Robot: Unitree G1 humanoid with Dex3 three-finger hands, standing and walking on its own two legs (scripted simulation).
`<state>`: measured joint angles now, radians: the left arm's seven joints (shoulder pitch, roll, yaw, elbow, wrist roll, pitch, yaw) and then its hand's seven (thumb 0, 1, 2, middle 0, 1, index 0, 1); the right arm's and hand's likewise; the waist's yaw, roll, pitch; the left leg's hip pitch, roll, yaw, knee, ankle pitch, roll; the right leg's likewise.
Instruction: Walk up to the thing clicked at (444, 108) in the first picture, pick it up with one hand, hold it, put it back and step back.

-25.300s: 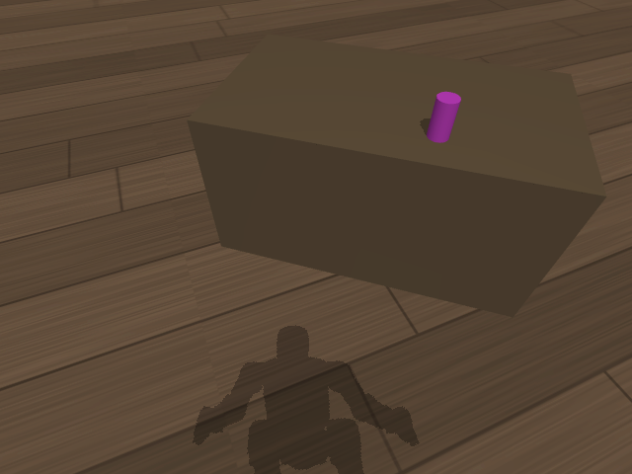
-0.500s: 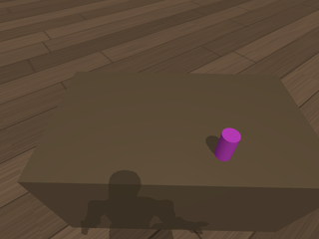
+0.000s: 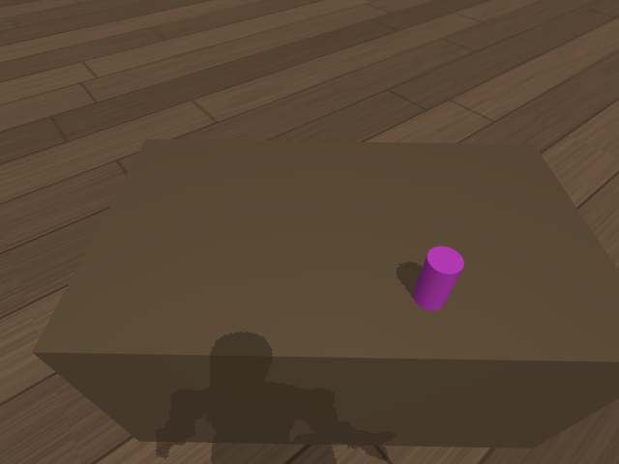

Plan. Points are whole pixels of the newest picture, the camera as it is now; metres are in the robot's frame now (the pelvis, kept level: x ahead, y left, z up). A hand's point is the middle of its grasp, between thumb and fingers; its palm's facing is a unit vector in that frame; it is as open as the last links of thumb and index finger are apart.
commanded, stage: stand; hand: right
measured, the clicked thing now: (436, 279) +0.48 -0.23 -0.12
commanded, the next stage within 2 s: none
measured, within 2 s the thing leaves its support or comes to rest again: neither
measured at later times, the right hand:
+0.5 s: hand out of the picture +0.07 -0.25 -0.16, palm faces -0.04 +0.94 -0.34, open 7.3 cm
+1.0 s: hand out of the picture +0.07 -0.25 -0.16, palm faces -0.04 +0.94 -0.34, open 7.3 cm
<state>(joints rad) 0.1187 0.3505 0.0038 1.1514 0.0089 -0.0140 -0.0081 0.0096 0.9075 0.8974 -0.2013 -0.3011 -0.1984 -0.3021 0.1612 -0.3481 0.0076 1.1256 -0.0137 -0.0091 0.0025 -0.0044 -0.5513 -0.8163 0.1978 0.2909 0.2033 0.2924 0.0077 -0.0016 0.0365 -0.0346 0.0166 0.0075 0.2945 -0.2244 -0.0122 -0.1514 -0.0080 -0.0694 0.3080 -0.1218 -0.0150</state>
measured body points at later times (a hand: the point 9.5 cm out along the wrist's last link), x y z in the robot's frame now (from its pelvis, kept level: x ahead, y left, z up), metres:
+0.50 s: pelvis +0.01 +0.00 +0.00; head +0.01 +0.00 +0.45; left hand +0.08 +0.30 -0.13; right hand +0.07 -0.30 -0.13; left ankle -0.04 +0.13 -0.75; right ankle +0.03 -0.11 -0.75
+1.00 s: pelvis +0.01 +0.00 +0.00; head +0.02 +0.00 +0.45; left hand +0.08 +0.30 -0.13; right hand +0.07 -0.30 -0.13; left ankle -0.04 +0.13 -0.75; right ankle +0.03 -0.11 -0.75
